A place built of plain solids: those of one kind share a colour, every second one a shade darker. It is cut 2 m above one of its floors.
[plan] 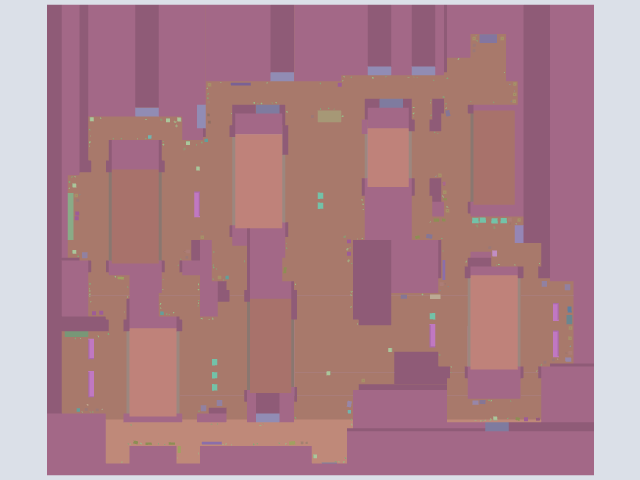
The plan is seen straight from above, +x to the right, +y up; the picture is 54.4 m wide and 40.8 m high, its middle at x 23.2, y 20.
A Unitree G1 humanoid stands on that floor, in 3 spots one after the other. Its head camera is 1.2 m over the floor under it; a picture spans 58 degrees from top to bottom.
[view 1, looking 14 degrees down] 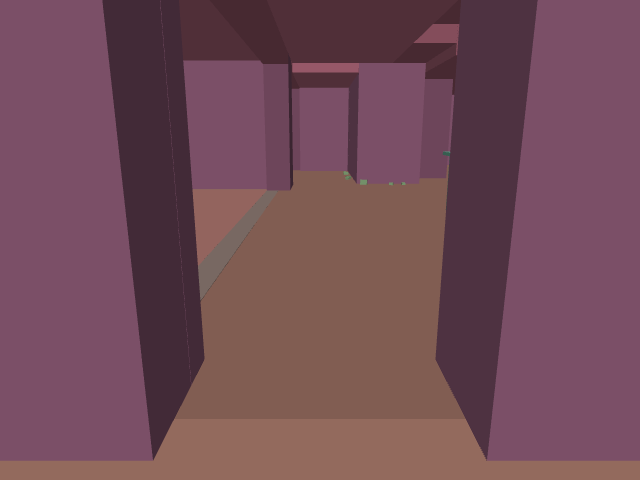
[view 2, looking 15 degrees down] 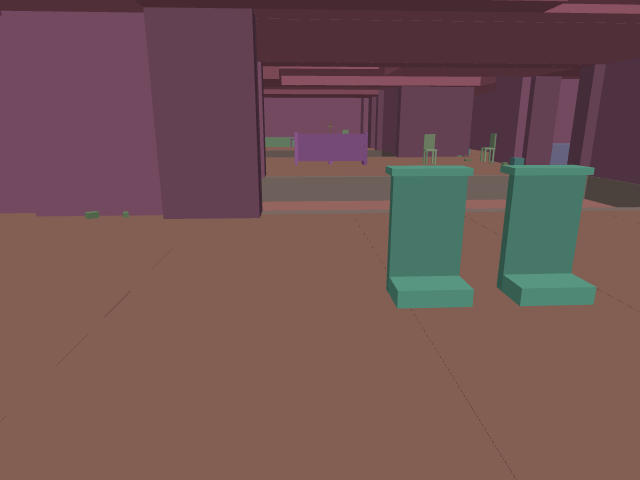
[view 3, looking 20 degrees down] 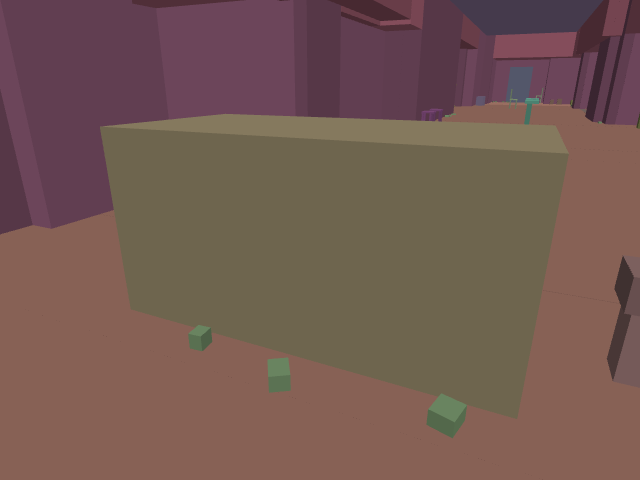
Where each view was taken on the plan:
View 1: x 12.12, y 3.12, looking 90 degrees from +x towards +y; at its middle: floor_strip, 4.97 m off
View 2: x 26.12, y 22.00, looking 177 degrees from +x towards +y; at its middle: floor_strip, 4.64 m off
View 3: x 23.12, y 32.50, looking -65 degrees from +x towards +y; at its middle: table_altar_high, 1.76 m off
